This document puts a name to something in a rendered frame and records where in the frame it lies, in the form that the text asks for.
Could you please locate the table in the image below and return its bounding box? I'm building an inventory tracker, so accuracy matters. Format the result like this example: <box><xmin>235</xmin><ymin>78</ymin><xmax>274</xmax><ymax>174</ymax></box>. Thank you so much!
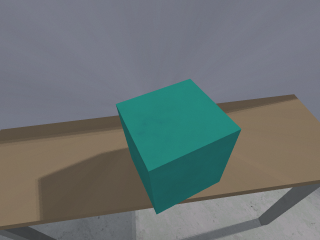
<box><xmin>0</xmin><ymin>94</ymin><xmax>320</xmax><ymax>240</ymax></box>

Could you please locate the carton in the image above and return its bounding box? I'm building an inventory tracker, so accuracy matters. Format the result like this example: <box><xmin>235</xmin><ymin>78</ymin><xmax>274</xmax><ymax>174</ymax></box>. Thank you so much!
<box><xmin>116</xmin><ymin>79</ymin><xmax>241</xmax><ymax>214</ymax></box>

